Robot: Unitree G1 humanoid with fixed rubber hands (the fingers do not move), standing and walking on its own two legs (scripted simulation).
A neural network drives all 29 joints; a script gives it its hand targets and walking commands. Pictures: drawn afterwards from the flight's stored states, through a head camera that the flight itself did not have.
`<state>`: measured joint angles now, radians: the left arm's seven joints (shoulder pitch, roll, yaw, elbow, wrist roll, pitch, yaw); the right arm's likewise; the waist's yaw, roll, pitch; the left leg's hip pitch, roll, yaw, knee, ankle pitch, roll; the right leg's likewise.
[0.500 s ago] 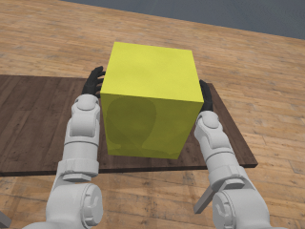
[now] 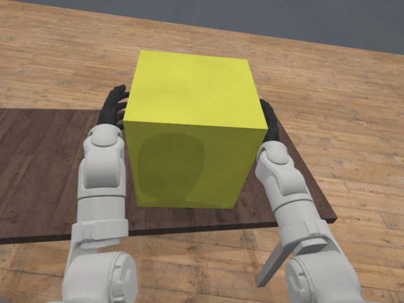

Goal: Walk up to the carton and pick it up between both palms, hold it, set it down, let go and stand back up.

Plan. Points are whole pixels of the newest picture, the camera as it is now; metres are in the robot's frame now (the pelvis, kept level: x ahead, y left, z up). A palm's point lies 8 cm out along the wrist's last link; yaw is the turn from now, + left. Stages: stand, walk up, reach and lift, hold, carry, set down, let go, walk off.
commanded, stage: reach and lift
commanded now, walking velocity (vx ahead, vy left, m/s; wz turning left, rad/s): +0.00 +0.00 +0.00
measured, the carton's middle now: (190, 135) +0.40 +0.00 +0.15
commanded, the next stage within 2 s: hold in 0.74 s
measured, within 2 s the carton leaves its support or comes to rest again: neither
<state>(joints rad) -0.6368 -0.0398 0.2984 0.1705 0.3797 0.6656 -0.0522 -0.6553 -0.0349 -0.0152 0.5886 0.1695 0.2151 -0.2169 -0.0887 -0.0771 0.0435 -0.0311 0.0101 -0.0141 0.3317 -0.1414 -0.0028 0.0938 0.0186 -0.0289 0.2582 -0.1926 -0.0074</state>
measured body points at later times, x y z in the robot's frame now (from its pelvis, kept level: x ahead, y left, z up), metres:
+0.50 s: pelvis -0.01 +0.00 +0.00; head -0.06 +0.03 +0.45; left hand +0.37 +0.16 +0.21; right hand +0.37 -0.15 +0.20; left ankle +0.04 +0.12 -0.75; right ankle -0.02 -0.11 -0.75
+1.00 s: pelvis +0.00 +0.00 +0.00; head -0.07 +0.03 +0.44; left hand +0.37 +0.16 +0.23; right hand +0.37 -0.14 +0.22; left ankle +0.04 +0.12 -0.75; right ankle -0.02 -0.11 -0.75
